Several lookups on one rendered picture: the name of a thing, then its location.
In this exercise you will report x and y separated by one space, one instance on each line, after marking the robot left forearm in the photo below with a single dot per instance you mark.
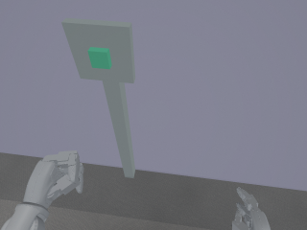
27 216

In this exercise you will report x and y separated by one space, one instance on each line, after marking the panel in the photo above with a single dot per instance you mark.
116 36

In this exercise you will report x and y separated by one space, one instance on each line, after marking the button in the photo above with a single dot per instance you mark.
99 57

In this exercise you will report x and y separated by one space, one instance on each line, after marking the right robot hand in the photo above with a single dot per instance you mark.
254 218

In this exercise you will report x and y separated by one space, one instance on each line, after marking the left robot hand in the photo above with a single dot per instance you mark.
40 188

